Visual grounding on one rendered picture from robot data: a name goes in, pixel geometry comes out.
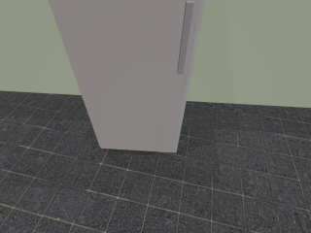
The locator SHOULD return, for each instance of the handle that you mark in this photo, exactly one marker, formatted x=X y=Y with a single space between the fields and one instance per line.
x=185 y=36

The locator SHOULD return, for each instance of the fridge door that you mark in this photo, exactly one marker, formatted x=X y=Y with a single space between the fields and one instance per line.
x=124 y=55

